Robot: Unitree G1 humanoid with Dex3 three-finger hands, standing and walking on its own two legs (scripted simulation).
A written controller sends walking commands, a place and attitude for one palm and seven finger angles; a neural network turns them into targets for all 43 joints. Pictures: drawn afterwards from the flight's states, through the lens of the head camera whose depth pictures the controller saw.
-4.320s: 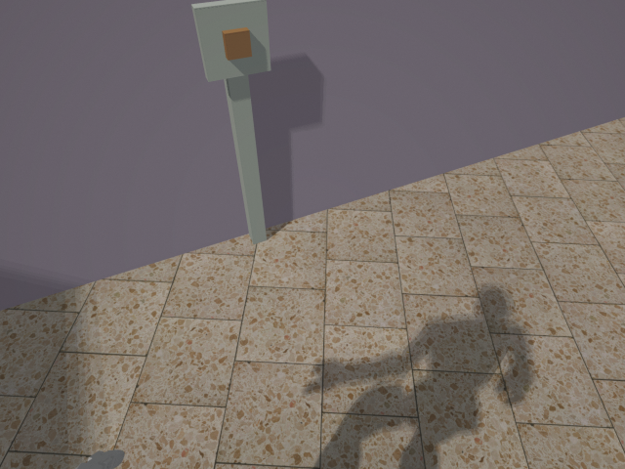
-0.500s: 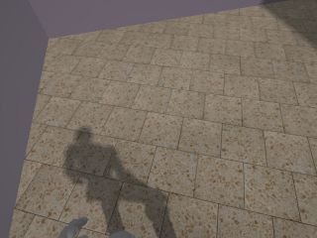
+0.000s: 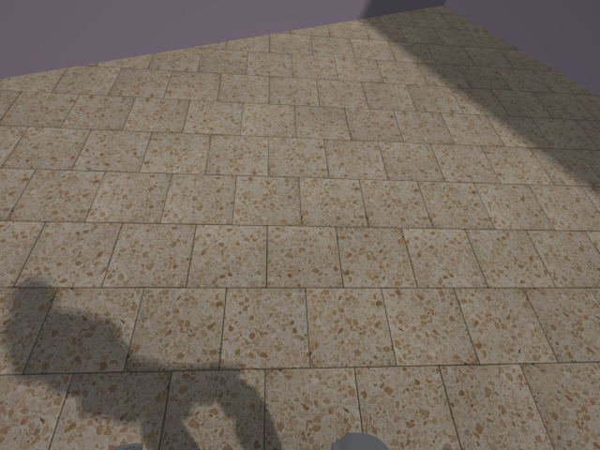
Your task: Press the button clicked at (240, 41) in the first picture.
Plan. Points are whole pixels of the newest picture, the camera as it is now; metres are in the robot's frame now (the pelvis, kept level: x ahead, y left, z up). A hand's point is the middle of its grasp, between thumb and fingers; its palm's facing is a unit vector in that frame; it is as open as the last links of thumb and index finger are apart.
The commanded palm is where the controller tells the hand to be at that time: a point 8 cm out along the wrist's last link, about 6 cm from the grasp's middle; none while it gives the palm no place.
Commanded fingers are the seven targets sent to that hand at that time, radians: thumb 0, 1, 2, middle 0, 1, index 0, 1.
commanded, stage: walk to a spot facing it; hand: left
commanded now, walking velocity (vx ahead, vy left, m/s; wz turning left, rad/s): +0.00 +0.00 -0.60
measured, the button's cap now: out of the picture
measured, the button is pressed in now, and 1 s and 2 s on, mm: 0 0 0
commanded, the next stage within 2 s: turn to face it in 0.60 s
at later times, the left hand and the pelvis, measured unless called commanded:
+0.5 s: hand out of the picture +0.11 +0.12 -0.16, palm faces -0.24 -0.95 -0.22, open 7.4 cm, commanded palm none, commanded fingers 0.00 0.90 0.90 -0.20 -0.30 -0.20 -0.30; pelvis +0.01 -0.05 +0.00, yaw -16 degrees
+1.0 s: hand (234, 369) +0.26 +0.12 -0.17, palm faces -0.29 -0.94 -0.17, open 7.4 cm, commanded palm none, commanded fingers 0.00 0.90 0.90 -0.20 -0.30 -0.20 -0.30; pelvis +0.12 -0.03 +0.01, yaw -18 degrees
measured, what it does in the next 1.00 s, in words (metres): walks ahead, turning right: right foot, then left foot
